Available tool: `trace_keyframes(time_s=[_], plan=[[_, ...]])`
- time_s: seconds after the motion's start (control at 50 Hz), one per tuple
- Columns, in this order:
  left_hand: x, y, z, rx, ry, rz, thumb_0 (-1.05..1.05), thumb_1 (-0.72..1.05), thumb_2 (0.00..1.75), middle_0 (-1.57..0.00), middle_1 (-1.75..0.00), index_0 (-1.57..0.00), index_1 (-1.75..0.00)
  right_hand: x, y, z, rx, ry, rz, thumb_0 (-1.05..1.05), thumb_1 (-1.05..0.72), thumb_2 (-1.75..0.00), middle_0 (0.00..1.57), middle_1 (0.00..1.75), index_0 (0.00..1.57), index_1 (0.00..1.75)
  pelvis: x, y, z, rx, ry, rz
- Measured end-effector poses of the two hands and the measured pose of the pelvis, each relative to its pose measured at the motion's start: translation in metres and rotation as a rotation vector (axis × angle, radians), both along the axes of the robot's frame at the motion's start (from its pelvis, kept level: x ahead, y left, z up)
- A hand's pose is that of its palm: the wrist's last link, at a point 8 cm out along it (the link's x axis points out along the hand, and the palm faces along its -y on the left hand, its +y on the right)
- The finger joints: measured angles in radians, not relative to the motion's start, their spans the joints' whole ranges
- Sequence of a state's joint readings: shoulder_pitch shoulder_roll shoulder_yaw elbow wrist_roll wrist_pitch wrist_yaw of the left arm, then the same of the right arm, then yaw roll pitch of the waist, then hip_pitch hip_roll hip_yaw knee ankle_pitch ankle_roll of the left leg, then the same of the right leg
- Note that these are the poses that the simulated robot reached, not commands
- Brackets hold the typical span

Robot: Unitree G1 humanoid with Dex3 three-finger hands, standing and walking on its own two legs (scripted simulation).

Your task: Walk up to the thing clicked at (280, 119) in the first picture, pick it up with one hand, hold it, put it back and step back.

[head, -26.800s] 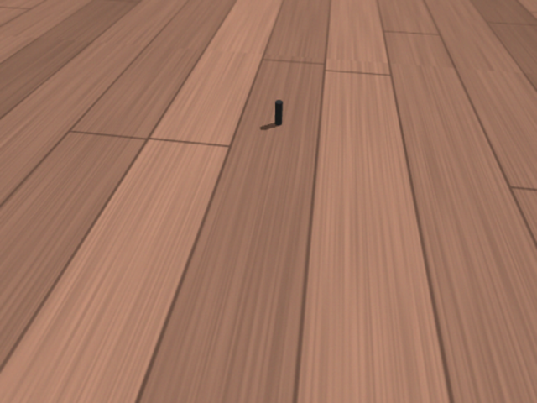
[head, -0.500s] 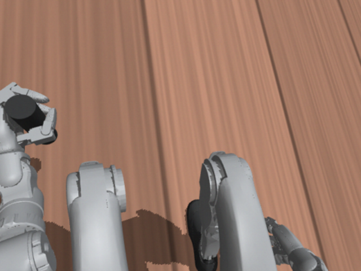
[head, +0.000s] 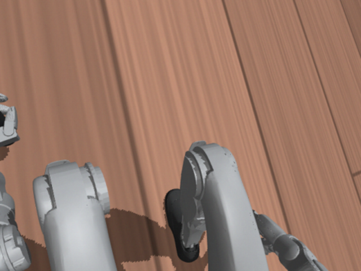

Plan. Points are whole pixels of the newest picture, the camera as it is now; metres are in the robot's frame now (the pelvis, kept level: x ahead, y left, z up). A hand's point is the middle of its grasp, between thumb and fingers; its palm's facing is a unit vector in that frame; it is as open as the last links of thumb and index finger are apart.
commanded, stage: lower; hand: left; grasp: from the side
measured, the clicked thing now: out of the picture +0.41 +0.29 -0.16
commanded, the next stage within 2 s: loosen in 0.92 s
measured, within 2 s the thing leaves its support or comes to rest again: rests again in 0.82 s
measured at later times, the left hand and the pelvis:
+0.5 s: hand (5, 120) +0.42 +0.27 -0.16, palm faces +0.36 -0.93 +0.00, open 5.9 cm; pelvis -0.01 +0.01 -0.01, yaw -2 degrees
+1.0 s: hand (9, 123) +0.42 +0.27 -0.18, palm faces +0.37 -0.93 +0.02, open 5.9 cm; pelvis -0.01 +0.02 -0.01, yaw -4 degrees
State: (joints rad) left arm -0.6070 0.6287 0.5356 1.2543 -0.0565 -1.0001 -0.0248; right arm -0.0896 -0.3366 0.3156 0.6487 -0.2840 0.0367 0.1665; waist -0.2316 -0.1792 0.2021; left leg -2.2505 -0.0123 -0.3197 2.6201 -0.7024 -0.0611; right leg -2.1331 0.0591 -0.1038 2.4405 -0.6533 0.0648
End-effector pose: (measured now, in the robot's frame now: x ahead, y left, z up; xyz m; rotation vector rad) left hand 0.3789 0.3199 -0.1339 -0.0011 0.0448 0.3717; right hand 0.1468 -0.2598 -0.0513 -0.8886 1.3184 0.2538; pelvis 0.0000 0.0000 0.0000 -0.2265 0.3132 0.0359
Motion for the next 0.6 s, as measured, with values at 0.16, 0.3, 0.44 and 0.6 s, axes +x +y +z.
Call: trace_keyframes(time_s=[0.16, 0.3, 0.44, 0.6], plan=[[0.002, 0.001, -0.009, 0.009, 0.005, -0.010, 0.00, 0.08, 1.15, -0.99, -1.13, -0.97, -1.12, 0.004, 0.005, 0.007, -0.026, -0.007, 0.055, 0.00, -0.93, -0.91, 0.21, 0.30, 0.20, 0.30, -0.003, 0.004, -0.003, -0.022, -0.030, -0.007], [0.000, -0.002, -0.019, -0.012, 0.001, 0.015, 0.00, 0.08, 1.15, -0.99, -1.13, -0.97, -1.12, 0.004, 0.011, 0.012, -0.042, -0.012, 0.097, 0.00, -0.92, -0.90, 0.21, 0.30, 0.20, 0.30, -0.006, 0.007, -0.005, -0.037, -0.059, -0.016], [0.004, -0.003, -0.027, -0.008, -0.011, 0.004, 0.00, 0.08, 1.15, -0.99, -1.13, -0.97, -1.12, 0.001, 0.016, 0.017, -0.063, 0.000, 0.127, 0.00, -0.91, -0.90, 0.21, 0.30, 0.20, 0.30, -0.008, 0.009, -0.006, -0.051, -0.081, -0.024], [0.006, -0.002, -0.034, -0.012, -0.012, 0.025, 0.00, 0.08, 1.15, -0.99, -1.13, -0.97, -1.12, -0.004, 0.019, 0.020, -0.079, 0.022, 0.148, 0.00, -0.90, -0.90, 0.21, 0.30, 0.20, 0.30, -0.009, 0.012, -0.007, -0.067, -0.094, -0.032]])
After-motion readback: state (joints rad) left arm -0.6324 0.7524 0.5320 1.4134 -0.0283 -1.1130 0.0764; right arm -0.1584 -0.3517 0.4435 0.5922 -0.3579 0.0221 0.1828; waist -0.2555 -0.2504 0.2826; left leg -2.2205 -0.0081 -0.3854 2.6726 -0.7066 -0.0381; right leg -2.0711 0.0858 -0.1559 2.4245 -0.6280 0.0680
